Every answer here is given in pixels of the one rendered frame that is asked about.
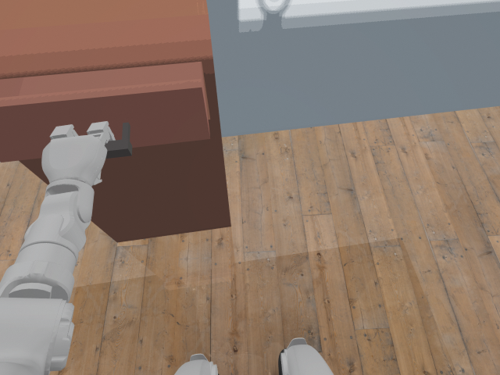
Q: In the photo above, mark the cabinet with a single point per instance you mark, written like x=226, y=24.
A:
x=159, y=190

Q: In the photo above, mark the drawer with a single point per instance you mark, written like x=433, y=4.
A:
x=163, y=104

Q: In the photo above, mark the robot left forearm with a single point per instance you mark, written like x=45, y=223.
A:
x=45, y=263

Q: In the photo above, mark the robot left thigh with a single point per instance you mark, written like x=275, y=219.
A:
x=198, y=367

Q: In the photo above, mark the left robot shin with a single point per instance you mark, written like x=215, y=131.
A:
x=197, y=357

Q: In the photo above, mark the robot left upper arm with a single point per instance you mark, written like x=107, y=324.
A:
x=35, y=335

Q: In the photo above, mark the robot left hand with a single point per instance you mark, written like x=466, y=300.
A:
x=69, y=156

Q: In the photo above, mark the handle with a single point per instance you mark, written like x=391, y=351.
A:
x=120, y=148

